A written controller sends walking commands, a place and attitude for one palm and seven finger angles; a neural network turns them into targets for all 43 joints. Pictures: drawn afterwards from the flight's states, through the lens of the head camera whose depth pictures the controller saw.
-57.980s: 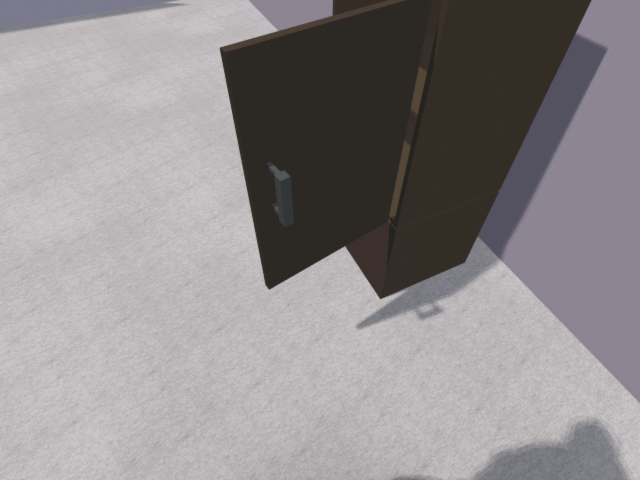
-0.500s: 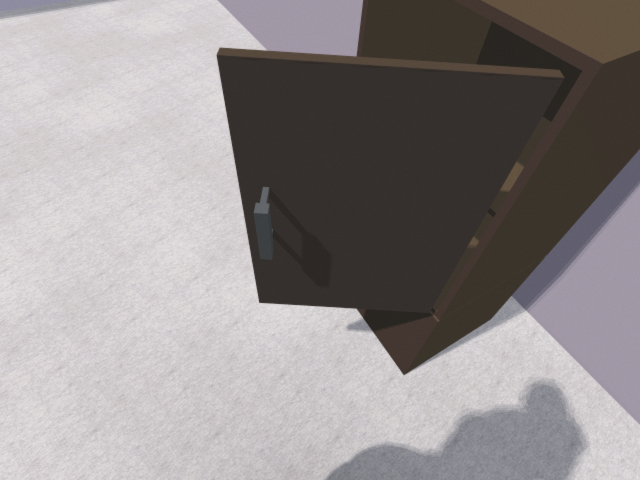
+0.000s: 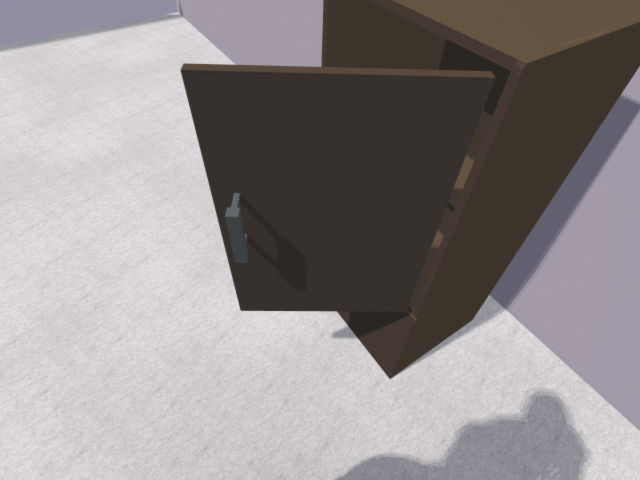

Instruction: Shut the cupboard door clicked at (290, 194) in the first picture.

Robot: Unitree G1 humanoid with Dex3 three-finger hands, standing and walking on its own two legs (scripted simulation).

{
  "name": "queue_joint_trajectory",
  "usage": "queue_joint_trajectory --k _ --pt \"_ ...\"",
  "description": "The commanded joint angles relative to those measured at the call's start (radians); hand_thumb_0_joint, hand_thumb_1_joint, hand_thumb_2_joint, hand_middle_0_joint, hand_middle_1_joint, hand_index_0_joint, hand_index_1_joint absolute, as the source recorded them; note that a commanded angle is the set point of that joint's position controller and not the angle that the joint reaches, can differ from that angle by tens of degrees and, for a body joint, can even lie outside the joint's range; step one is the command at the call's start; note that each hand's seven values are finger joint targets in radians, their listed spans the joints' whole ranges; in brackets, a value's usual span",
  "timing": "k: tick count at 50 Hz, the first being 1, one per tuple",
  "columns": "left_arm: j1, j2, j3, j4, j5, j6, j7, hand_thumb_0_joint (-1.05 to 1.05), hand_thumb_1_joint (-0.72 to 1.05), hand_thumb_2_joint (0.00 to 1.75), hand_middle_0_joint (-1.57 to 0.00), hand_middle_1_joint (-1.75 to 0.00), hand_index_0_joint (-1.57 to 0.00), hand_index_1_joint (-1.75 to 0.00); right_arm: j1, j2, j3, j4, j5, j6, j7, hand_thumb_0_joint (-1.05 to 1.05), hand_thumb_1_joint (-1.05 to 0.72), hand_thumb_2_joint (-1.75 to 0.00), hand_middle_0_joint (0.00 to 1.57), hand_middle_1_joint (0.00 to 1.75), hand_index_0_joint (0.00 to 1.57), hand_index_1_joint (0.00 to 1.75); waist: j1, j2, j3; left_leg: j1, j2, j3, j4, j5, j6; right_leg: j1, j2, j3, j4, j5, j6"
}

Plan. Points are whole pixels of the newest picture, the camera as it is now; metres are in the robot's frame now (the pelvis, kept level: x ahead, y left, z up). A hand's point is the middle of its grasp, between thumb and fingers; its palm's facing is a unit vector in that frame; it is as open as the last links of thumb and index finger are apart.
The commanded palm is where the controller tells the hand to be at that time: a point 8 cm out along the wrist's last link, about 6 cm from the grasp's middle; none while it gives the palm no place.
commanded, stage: come to a stop and stand still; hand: left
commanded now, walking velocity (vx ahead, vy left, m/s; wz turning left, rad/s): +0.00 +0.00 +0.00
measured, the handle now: (239, 228) +0.51 +0.16 -0.03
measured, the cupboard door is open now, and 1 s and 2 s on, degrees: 57 57 57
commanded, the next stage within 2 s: look again from close up in 0.06 s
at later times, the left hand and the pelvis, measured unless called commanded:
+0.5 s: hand out of the picture +0.03 +0.19 -0.18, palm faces +0.01 -0.98 -0.21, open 7.4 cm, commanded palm none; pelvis +0.02 +0.02 -0.01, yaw +0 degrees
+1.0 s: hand out of the picture +0.01 +0.21 -0.19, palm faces -0.05 -0.98 -0.20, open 7.4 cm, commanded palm none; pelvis +0.01 +0.02 -0.01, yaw -2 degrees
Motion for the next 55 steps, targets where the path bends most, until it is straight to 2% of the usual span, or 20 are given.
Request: queue_joint_trajectory --k 1,7,8,9,10,11,12,15,16,20,22,33,39,43,47,50,51,53,54,55 --pt "0.068 0.089 0.018 -0.024 -0.002 -0.016 0.009 0.0 0.9 0.9 -0.2 -0.3 -0.2 -0.3 0.036 -0.085 -0.014 -0.038 0.002 -0.018 -0.012 0.0 -0.9 -0.9 0.2 0.3 0.2 0.3 0.016 -0.007 0.048 0.058 0.068 -0.093 -0.054 -0.014 0.014 -0.142 -0.122 0.117 -0.139 0.0 -0.018" --pt "0.094 0.064 0.015 -0.011 -0.003 -0.022 0.014 0.0 0.9 0.9 -0.2 -0.3 -0.2 -0.3 0.04 -0.08 -0.012 -0.029 0.005 -0.028 -0.018 0.0 -0.9 -0.9 0.2 0.3 0.2 0.3 0.019 0.007 0.023 0.075 0.081 -0.098 -0.041 0.08 0.02 -0.109 -0.121 0.105 -0.111 0.12 -0.018" --pt "0.158 0.087 -0.001 -0.005 0.025 -0.068 0.051 0.0 0.9 0.9 -0.2 -0.3 -0.2 -0.3 -0.081 -0.093 -0.007 -0.096 0.01 -0.057 0.0 0.0 -0.9 -0.9 0.2 0.3 0.2 0.3 0.059 0.061 0.032 0.002 0.08 -0.055 0.196 0.141 -0.002 -0.127 -0.181 0.153 -0.091 0.538 0.015" --pt "0.105 0.137 0.009 -0.054 0.012 -0.073 0.046 0.0 0.9 0.9 -0.2 -0.3 -0.2 -0.3 -0.003 -0.051 -0.007 -0.121 0.005 -0.045 0.007 0.0 -0.9 -0.9 0.2 0.3 0.2 0.3 -0.018 0.054 -0.023 -0.005 0.051 -0.072 0.162 -0.084 0.007 -0.12 -0.212 0.164 -0.072 0.366 -0.022" --pt "0.068 0.124 0.005 -0.069 0.008 -0.069 0.036 0.0 0.9 0.9 -0.2 -0.3 -0.2 -0.3 0.018 -0.054 -0.013 -0.108 0.001 -0.04 0.006 0.0 -0.9 -0.9 0.2 0.3 0.2 0.3 -0.019 0.104 -0.004 -0.003 0.049 -0.074 0.128 -0.097 0.012 -0.151 -0.184 0.143 -0.062 0.179 -0.04" --pt "0.07 0.109 0.006 -0.071 0.011 -0.073 0.035 0.0 0.9 0.9 -0.2 -0.3 -0.2 -0.3 0.039 -0.053 -0.009 -0.109 -0.006 -0.048 0.009 0.0 -0.9 -0.9 0.2 0.3 0.2 0.3 -0.013 0.128 -0.027 0.004 0.059 -0.086 0.126 0.03 0.012 -0.138 -0.156 0.106 -0.027 0.233 -0.046" --pt "0.093 0.099 0.004 -0.07 0.008 -0.072 0.034 0.0 0.9 0.9 -0.2 -0.3 -0.2 -0.3 0.051 -0.061 -0.007 -0.115 -0.002 -0.051 0.006 0.0 -0.9 -0.9 0.2 0.3 0.2 0.3 -0.01 0.088 -0.064 0.01 0.067 -0.093 0.123 0.053 0.021 -0.114 -0.133 0.096 -0.009 0.206 -0.041" --pt "0.107 0.068 -0.001 -0.068 0.007 -0.064 0.033 0.0 0.9 0.9 -0.2 -0.3 -0.2 -0.3 0.036 -0.081 -0.011 -0.134 0.0 -0.057 -0.001 0.0 -0.9 -0.9 0.2 0.3 0.2 0.3 0.003 -0.021 -0.055 0.01 0.079 -0.107 0.115 0.115 0.038 -0.12 -0.11 0.084 0.026 0.222 -0.03" --pt "0.111 0.068 -0.004 -0.069 0.009 -0.064 0.034 0.0 0.9 0.9 -0.2 -0.3 -0.2 -0.3 0.028 -0.079 -0.01 -0.134 -0.001 -0.061 -0.002 0.0 -0.9 -0.9 0.2 0.3 0.2 0.3 0.011 0.003 -0.031 0.003 0.078 -0.103 0.112 0.149 0.042 -0.124 -0.11 0.08 0.032 0.252 -0.029" --pt "0.11 0.084 -0.006 -0.079 0.007 -0.051 0.031 0.0 0.9 0.9 -0.2 -0.3 -0.2 -0.3 -0.005 -0.102 -0.01 -0.139 0.002 -0.053 -0.001 0.0 -0.9 -0.9 0.2 0.3 0.2 0.3 0.019 -0.064 0.035 -0.011 0.074 -0.106 0.077 0.08 0.046 -0.165 -0.106 0.081 0.022 0.154 -0.015" --pt "0.108 0.102 -0.002 -0.085 0.009 -0.05 0.03 0.0 0.9 0.9 -0.2 -0.3 -0.2 -0.3 -0.019 -0.104 -0.009 -0.136 0.001 -0.054 0.0 0.0 -0.9 -0.9 0.2 0.3 0.2 0.3 0.022 -0.016 0.033 -0.005 0.068 -0.104 0.072 0.111 0.048 -0.156 -0.106 0.081 0.028 0.176 -0.014" --pt "0.069 0.17 0.006 -0.108 0.009 -0.037 0.02 0.0 0.9 0.9 -0.2 -0.3 -0.2 -0.3 -0.087 -0.161 -0.016 -0.141 0.003 -0.058 -0.003 0.0 -0.9 -0.9 0.2 0.3 0.2 0.3 0.032 0.05 -0.039 0.047 0.083 -0.107 0.053 0.162 0.057 -0.116 -0.112 0.074 0.021 0.167 -0.002" --pt "0.068 0.152 0.001 -0.095 0.009 -0.028 0.016 0.0 0.9 0.9 -0.2 -0.3 -0.2 -0.3 -0.103 -0.148 -0.012 -0.128 0.002 -0.055 -0.002 0.0 -0.9 -0.9 0.2 0.3 0.2 0.3 0.032 0.033 -0.038 0.054 0.094 -0.118 0.027 0.111 0.058 -0.119 -0.109 0.065 0.006 0.108 0.008" --pt "0.09 0.137 0.003 -0.087 0.018 -0.009 0.006 0.0 0.9 0.9 -0.2 -0.3 -0.2 -0.3 -0.083 -0.173 -0.025 -0.122 -0.006 -0.042 -0.005 0.0 -0.9 -0.9 0.2 0.3 0.2 0.3 0.024 0.056 -0.009 0.042 0.145 -0.174 -0.031 -0.086 0.079 -0.176 -0.074 0.014 0.062 -0.043 0.008" --pt "0.089 0.13 0.016 -0.113 0.03 0.01 -0.009 0.0 0.9 0.9 -0.2 -0.3 -0.2 -0.3 -0.049 -0.229 -0.056 -0.134 -0.011 -0.03 -0.018 0.0 -0.9 -0.9 0.2 0.3 0.2 0.3 0.013 0.136 0.023 0.042 0.279 -0.33 -0.111 -0.2 0.168 -0.315 -0.038 -0.033 0.26 -0.173 0.009" --pt "0.074 0.122 0.028 -0.137 0.031 0.016 -0.02 0.0 0.9 0.9 -0.2 -0.3 -0.2 -0.3 -0.041 -0.227 -0.063 -0.148 -0.017 -0.032 -0.019 0.0 -0.9 -0.9 0.2 0.3 0.2 0.3 0.008 0.154 -0.013 0.0 0.322 -0.337 -0.126 -0.207 0.208 -0.337 -0.065 -0.006 0.399 -0.236 -0.003" --pt "0.09 0.11 0.028 -0.137 0.03 0.012 -0.023 0.0 0.9 0.9 -0.2 -0.3 -0.2 -0.3 -0.055 -0.215 -0.061 -0.151 -0.018 -0.032 -0.02 0.0 -0.9 -0.9 0.2 0.3 0.2 0.3 0.02 0.125 -0.026 -0.022 0.313 -0.316 -0.107 -0.188 0.204 -0.295 -0.068 -0.006 0.349 -0.214 -0.006" --pt "0.162 0.089 0.032 -0.107 0.027 0.004 -0.026 0.0 0.9 0.9 -0.2 -0.3 -0.2 -0.3 -0.098 -0.208 -0.061 -0.159 -0.017 -0.029 -0.017 0.0 -0.9 -0.9 0.2 0.3 0.2 0.3 0.063 0.102 -0.055 -0.141 0.241 -0.203 -0.032 -0.22 0.141 -0.105 -0.049 -0.045 0.142 -0.079 0.002" --pt "0.197 0.109 0.038 -0.094 0.03 0.0 -0.024 0.0 0.9 0.9 -0.2 -0.3 -0.2 -0.3 -0.104 -0.176 -0.057 -0.161 -0.012 -0.027 -0.013 0.0 -0.9 -0.9 0.2 0.3 0.2 0.3 0.077 0.031 -0.046 -0.237 0.171 -0.129 0.047 -0.285 0.097 -0.014 -0.068 -0.008 0.028 -0.063 -0.001" --pt "0.224 0.16 0.046 -0.088 0.034 -0.004 -0.015 0.0 0.9 0.9 -0.2 -0.3 -0.2 -0.3 -0.109 -0.119 -0.046 -0.178 -0.005 -0.025 -0.009 0.0 -0.9 -0.9 0.2 0.3 0.2 0.3 0.086 -0.153 -0.022 -0.371 0.05 -0.015 0.206 -0.363 0.048 0.03 -0.189 0.168 -0.092 -0.189 -0.045"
